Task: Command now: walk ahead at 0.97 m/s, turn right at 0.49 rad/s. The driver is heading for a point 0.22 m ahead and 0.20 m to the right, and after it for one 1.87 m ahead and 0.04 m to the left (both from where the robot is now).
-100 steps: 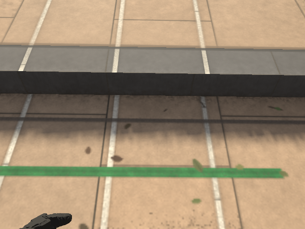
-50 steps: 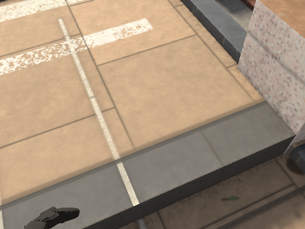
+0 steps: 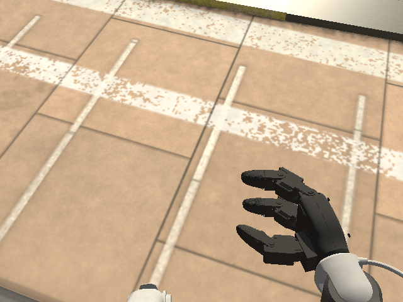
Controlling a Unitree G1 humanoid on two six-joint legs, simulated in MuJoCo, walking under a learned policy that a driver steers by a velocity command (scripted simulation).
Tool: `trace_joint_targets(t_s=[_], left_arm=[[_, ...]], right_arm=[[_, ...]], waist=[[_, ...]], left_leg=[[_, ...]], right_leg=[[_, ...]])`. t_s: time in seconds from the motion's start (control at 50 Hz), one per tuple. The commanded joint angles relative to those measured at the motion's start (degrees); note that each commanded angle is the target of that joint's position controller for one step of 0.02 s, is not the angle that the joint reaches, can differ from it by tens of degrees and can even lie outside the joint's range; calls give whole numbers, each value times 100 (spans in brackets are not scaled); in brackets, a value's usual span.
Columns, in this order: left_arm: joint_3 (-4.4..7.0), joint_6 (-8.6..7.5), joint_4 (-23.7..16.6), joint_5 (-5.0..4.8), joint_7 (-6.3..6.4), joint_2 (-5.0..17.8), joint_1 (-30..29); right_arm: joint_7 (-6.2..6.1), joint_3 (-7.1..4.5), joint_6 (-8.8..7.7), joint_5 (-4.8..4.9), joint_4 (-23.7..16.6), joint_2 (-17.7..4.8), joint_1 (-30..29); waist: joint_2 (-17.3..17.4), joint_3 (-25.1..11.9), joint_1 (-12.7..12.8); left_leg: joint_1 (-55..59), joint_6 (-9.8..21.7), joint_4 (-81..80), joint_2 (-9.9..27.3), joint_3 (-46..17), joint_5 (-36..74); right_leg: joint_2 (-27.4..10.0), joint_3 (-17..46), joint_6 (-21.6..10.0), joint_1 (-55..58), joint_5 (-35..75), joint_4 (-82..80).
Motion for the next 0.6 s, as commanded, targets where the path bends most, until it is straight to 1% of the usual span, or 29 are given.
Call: trace_joint_targets(t_s=[0.02,0.04,0.06,0.08,0.1,0.12,0.14,0.16,0.18,0.2,0.22,0.24,0.26,0.28,0.3,0.32,0.34,0.36,0.38,0.4,0.42,0.44,0.46,0.48,0.5,0.52,0.54,0.56,0.6], left_arm=[[437,-467,-1468,162,-66,1451,-1438],[465,-531,-1244,44,-285,1081,-1052],[461,-404,-1539,-135,-345,682,-1657],[306,-278,-1957,-120,-316,214,-2293],[285,-130,-2161,-104,-328,190,-2489],[153,-6,-2244,-111,-377,-33,-2234],[135,124,-2199,-179,-392,10,-1999],[125,269,-2161,-221,-319,29,-1821],[144,396,-2202,-168,-226,130,-1870],[204,435,-2345,-107,-182,306,-2012],[240,457,-2522,9,-156,430,-2186],[321,435,-2540,33,-133,583,-2295],[344,341,-2490,10,-138,583,-2039],[423,251,-2484,22,-170,723,-1993],[521,229,-2518,-35,-237,899,-1925],[634,260,-2543,-57,-283,1143,-1859],[736,342,-2496,-49,-327,1406,-1640],[870,461,-2363,-15,-356,1683,-1073],[992,559,-2076,34,-337,1840,-233],[902,555,-1863,78,-267,1578,-266],[743,361,-1932,309,-243,1625,-976],[580,98,-2551,454,-279,1516,-1818],[749,39,-2923,374,-330,1931,-2279],[790,-2,-3079,147,-346,1879,-2705],[696,-17,-3079,6,-294,1610,-2940],[625,-65,-3074,36,-241,1454,-2931],[555,-90,-2974,133,-151,1329,-2878],[472,-91,-2841,203,-92,1167,-2709],[329,-89,-2550,333,-5,935,-2330]], right_arm=[[-253,-1465,62,-70,1168,-3304,4126],[-238,-1273,-15,19,1168,-2569,3734],[-137,-1158,-47,224,1451,-2101,3195],[-43,-1056,-47,255,1895,-1540,2992],[40,-896,-10,42,2282,-682,2632],[101,-842,-2,-65,2535,-327,2343],[80,-875,-10,-89,2737,-158,2236],[28,-942,-17,-71,2739,-283,2001],[-30,-948,11,-75,2862,-255,1860],[-116,-964,-10,-122,2803,-415,1552],[-217,-1026,-36,-157,2783,-677,1311],[-331,-1062,-10,-219,2782,-826,1177],[-453,-1126,-20,-183,2723,-1230,1144],[-546,-1244,-51,-71,2703,-1789,1445],[-571,-1343,-69,55,2634,-2249,1551],[-578,-1435,-72,177,2542,-2497,1491],[-556,-1502,-86,268,2414,-2596,1328],[-513,-1525,-107,302,2297,-2539,1161],[-463,-1466,-139,291,2180,-2240,886],[-378,-1315,-152,240,2220,-1598,796],[-307,-1191,-179,-56,1956,-929,1159],[-204,-1114,-187,-115,1929,-928,2731],[-175,-1240,-210,-69,1841,-1671,2919],[-205,-1415,-194,59,1880,-2240,2496],[-274,-1452,-90,81,1885,-2299,2093],[-339,-1440,3,78,1866,-2238,1827],[-394,-1432,98,64,1883,-2158,1743],[-437,-1415,173,31,1943,-2006,1730],[-501,-1304,244,21,2020,-1563,1692]], waist=[[3359,-3542,-1882],[2809,-3458,-1481],[1850,-1954,-1215],[1126,-750,-981],[650,-41,-555],[706,225,-149],[612,363,12],[706,535,130],[628,760,211],[725,947,334],[841,1063,418],[726,930,431],[698,676,528],[768,232,445],[1086,-238,521],[1282,-577,590],[1315,-710,703],[1209,-908,940],[775,-1060,1292],[-469,-164,1203],[-1778,587,151],[-1352,-567,-828],[-713,-1310,-816],[246,-1017,-779],[903,-1039,-748],[886,-908,-653],[946,-873,-626],[870,-845,-553],[601,-1070,-374]], left_leg=[[7536,530,-5011,1510,-5497,-1012],[7129,667,-6386,2084,-6984,-1851],[6179,810,-6566,2181,-6381,-1604],[5279,772,-6222,2034,-5078,-1304],[4374,551,-5719,1797,-3565,-736],[3829,230,-5415,1474,-2196,175],[3851,41,-5485,1313,-1298,1084],[3826,-3,-5808,1240,-513,1789],[3701,-141,-6123,1105,54,2332],[3498,-269,-6464,925,610,3127],[3370,-266,-6700,629,1026,3558],[3454,-252,-6821,316,1343,3725],[3471,-238,-6734,175,1647,4375],[3965,-122,-6402,200,1583,5490],[4641,-20,-6071,408,1341,6080],[5205,1,-5777,637,1126,6634],[5519,23,-5313,782,1009,6964],[5609,23,-4489,850,886,6870],[5247,-84,-3004,670,795,5713],[4311,-347,-1024,-195,714,727],[2623,-366,878,-885,79,-1318],[2358,-409,1364,-925,-1090,-803],[2308,-382,1015,-916,-1523,-319],[1984,-374,468,-613,-1513,180],[2195,-395,-43,-305,-1537,716],[2465,-471,-275,-192,-1495,748],[2653,-565,-548,-24,-1463,795],[2895,-625,-808,119,-1353,747],[3213,-710,-1278,177,-1146,1011]], right_leg=[[846,1180,-555,-3572,1520,5775],[1164,1660,-607,-4332,895,8307],[1085,963,-525,-5266,681,9700],[756,585,-651,-5833,578,9978],[464,469,-820,-5854,654,9821],[272,475,-878,-5644,997,9696],[312,463,-880,-5581,870,9587],[318,262,-731,-5518,628,8807],[320,50,-684,-5391,389,8133],[364,-179,-638,-5044,617,7180],[516,-487,-521,-4715,1091,6310],[713,-795,-464,-4294,1735,5596],[891,-1187,-383,-3461,2114,4499],[1122,-1516,-293,-2760,2345,3770],[1088,-1488,-273,-2336,2280,3243],[1081,-1477,-322,-2063,2162,3020],[1085,-1452,-403,-1798,2141,2787],[1029,-1292,-557,-1258,2218,2521],[884,-999,-827,-397,2793,1790],[661,-542,-1141,-544,3162,703],[839,394,-1164,-791,6148,1601],[-25,2241,-1951,-551,6690,1648],[-492,3617,-2478,-349,3758,618],[-634,3692,-2317,-623,1788,155],[-598,3629,-1911,-1045,594,-7],[-631,3413,-1794,-1479,1447,79],[-593,2955,-1704,-1745,2232,259],[-428,2363,-1620,-2051,3084,448],[-186,1390,-1525,-2171,4403,633]])
Velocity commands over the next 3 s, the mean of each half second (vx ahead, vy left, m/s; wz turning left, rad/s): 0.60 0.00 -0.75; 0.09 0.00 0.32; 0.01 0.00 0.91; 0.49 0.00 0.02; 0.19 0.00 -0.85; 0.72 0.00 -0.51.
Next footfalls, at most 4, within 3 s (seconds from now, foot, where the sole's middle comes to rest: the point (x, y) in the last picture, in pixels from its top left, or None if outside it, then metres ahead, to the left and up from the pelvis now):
0.40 right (239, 263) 0.48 -0.07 -0.61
1.06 left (166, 225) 0.59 0.15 -0.61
1.52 right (231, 201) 0.68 -0.04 -0.61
1.90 left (139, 212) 0.63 0.24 -0.61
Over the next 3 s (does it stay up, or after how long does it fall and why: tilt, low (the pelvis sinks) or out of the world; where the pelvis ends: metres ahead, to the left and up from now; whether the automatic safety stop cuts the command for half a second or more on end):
stays up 1.01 0.11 0.18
